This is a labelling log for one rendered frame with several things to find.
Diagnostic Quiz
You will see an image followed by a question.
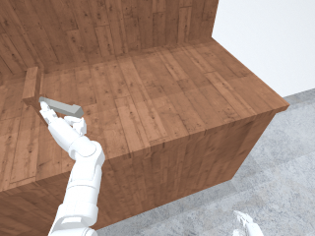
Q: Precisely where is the robot right hand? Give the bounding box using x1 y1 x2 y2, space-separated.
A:
232 210 264 236

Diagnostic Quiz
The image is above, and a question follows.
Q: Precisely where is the robot left hand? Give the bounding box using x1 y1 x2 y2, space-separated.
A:
39 101 87 152

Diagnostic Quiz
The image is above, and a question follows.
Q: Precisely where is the counter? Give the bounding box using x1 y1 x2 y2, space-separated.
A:
0 0 290 236

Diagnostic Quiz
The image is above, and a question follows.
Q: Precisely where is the left robot forearm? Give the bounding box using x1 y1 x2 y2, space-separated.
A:
48 136 105 236

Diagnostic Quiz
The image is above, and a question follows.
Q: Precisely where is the tap lever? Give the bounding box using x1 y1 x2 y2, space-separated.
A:
38 96 84 119

